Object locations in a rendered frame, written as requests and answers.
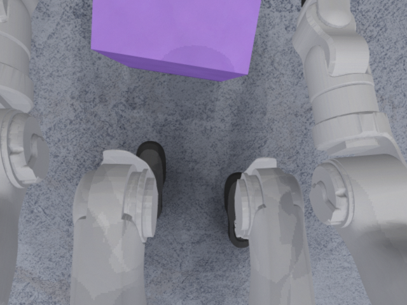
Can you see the robot foot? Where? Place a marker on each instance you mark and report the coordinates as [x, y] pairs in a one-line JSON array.
[[153, 154], [229, 204]]

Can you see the robot left upper arm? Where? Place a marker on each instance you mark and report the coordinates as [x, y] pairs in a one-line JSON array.
[[24, 160]]

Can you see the left robot forearm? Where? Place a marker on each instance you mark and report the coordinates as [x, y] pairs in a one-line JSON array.
[[16, 88]]

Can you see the right robot forearm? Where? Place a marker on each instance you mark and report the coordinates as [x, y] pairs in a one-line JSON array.
[[340, 84]]

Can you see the robot left foot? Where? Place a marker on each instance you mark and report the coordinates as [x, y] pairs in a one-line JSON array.
[[153, 154]]

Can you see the robot right upper arm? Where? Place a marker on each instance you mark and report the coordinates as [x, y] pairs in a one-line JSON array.
[[365, 199]]

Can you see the carton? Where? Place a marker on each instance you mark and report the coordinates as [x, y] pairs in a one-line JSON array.
[[206, 39]]

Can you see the robot right foot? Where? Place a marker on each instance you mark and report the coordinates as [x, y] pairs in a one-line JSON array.
[[229, 204]]

